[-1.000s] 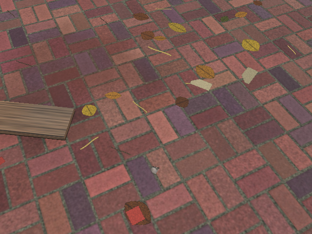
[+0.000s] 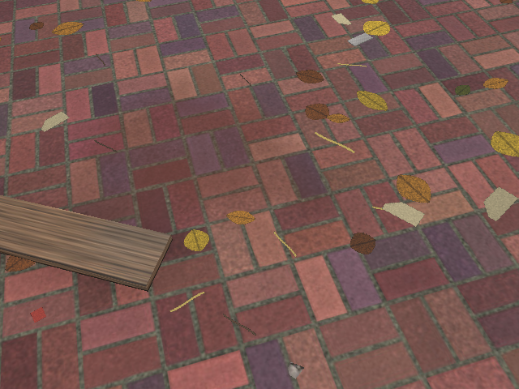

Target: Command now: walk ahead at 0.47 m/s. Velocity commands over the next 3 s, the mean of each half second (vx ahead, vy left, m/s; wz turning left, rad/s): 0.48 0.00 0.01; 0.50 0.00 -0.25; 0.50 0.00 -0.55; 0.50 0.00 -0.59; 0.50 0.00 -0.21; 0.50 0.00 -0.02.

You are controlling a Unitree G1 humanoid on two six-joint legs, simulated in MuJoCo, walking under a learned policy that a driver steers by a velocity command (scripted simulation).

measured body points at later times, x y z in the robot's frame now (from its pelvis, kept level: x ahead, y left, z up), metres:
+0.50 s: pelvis +0.27 +0.04 -0.01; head +0.31 +0.05 +0.44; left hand +0.27 +0.33 -0.14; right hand +0.49 -0.20 -0.08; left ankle +0.38 +0.14 -0.73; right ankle +0.08 -0.09 -0.68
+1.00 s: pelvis +0.56 +0.00 -0.01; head +0.59 -0.02 +0.44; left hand +0.80 +0.20 -0.09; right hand +0.54 -0.30 -0.14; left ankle +0.39 +0.14 -0.72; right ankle +0.67 -0.11 -0.73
